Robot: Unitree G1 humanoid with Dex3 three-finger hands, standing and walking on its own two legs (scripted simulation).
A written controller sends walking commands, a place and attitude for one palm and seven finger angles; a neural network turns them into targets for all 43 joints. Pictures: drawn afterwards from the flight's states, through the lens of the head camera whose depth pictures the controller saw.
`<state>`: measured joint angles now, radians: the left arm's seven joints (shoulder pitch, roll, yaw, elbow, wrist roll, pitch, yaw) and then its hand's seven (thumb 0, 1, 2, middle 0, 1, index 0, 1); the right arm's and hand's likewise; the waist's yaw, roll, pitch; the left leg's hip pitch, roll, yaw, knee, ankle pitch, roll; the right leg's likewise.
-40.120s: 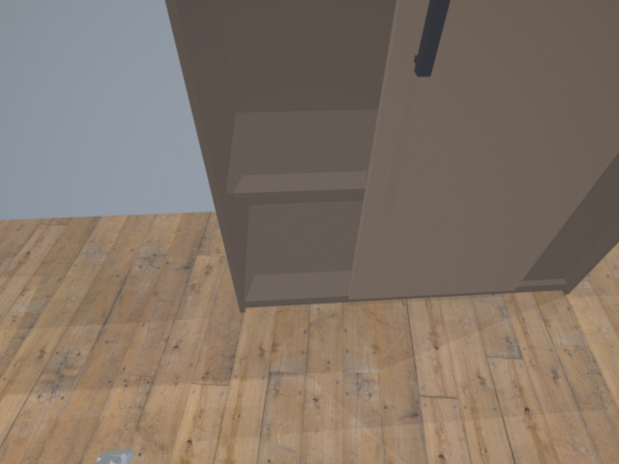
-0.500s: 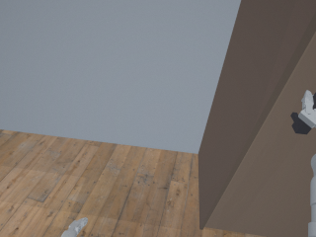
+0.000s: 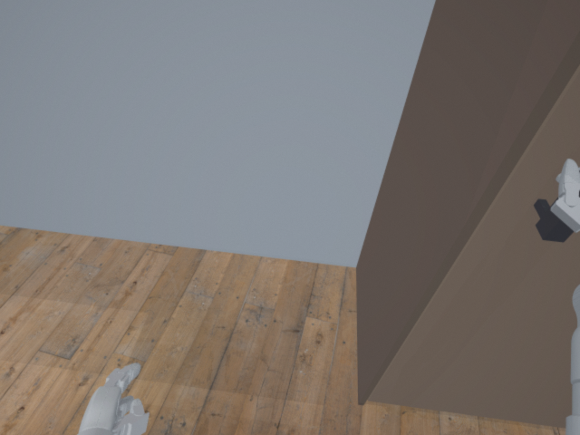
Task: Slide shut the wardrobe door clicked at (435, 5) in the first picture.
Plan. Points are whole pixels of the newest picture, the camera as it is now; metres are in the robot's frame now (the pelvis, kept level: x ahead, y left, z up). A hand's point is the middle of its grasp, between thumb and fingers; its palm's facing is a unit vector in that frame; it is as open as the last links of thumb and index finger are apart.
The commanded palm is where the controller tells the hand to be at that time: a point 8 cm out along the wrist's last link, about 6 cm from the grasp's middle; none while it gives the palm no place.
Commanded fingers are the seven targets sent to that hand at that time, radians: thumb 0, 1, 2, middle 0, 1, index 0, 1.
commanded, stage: stop walking and hold the door there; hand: right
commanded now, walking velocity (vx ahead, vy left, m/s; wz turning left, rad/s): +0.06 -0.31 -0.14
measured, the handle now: out of the picture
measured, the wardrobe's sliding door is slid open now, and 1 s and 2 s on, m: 0.00 0.00 0.01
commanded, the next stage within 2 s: loosen the grip on the handle in 1.16 s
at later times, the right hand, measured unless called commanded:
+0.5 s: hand (574, 199) +0.33 -0.28 +0.23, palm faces +0.36 +0.92 -0.16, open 7.1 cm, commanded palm +0.30 -0.31 +0.21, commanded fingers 0.00 -0.90 -0.90 0.45 1.40 0.45 1.40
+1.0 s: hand (570, 198) +0.33 -0.27 +0.23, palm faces +0.43 +0.89 -0.16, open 7.1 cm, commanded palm +0.29 -0.31 +0.21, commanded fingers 0.00 -0.90 -0.90 0.45 1.40 0.45 1.40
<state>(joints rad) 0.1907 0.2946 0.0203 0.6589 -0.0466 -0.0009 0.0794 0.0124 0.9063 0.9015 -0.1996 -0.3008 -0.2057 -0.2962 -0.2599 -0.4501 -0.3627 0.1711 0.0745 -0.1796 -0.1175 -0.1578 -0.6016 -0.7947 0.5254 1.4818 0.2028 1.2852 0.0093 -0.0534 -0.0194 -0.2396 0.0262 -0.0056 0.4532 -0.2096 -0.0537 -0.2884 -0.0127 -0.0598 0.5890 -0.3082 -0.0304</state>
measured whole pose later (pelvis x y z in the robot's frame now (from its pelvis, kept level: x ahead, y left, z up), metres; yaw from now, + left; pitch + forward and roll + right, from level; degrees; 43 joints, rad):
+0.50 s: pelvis -0.02 -0.06 +0.01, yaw +1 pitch -2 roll +0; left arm 0.20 0.14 -0.09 0.71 -0.01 -0.02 0.07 0.01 0.90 0.90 -0.20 -0.30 -0.21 -0.30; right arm -0.28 -0.36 -0.22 0.04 0.05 -0.10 -0.16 -0.08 -0.61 -0.76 0.42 1.52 0.20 1.27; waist -0.01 0.00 0.02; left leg -0.21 -0.01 0.01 0.49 -0.27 -0.01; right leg -0.16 0.08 -0.11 0.34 -0.16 -0.11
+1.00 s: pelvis +0.00 -0.02 +0.01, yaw +1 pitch +0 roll +1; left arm 0.18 0.26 -0.02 0.66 -0.04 0.00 0.09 0.01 0.91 0.90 -0.20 -0.30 -0.20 -0.30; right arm -0.19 -0.39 -0.31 0.09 0.10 -0.12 -0.14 -0.09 -0.61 -0.80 0.46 1.47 0.18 1.26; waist 0.00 -0.04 -0.07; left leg -0.15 -0.08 0.02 0.37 -0.21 0.06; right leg -0.20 0.01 -0.08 0.43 -0.23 -0.05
